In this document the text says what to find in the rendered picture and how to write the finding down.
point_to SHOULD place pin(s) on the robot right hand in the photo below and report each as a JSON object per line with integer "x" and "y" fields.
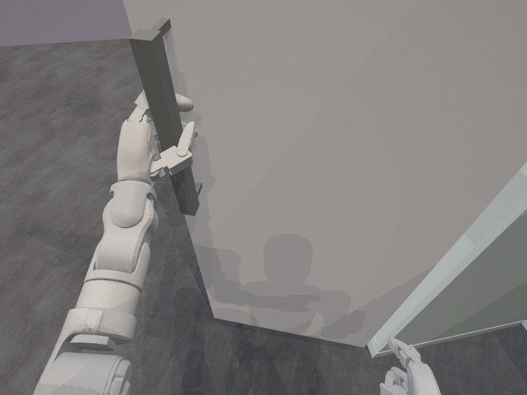
{"x": 419, "y": 379}

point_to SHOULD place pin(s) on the handle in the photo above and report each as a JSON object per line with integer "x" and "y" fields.
{"x": 150, "y": 56}

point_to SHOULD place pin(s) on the left robot forearm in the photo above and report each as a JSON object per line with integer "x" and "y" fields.
{"x": 104, "y": 314}

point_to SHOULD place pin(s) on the robot left hand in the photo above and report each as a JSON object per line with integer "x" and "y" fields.
{"x": 138, "y": 142}

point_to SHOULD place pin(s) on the left robot upper arm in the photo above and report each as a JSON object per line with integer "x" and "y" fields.
{"x": 88, "y": 374}

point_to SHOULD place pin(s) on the fridge door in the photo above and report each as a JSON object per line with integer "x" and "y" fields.
{"x": 344, "y": 146}

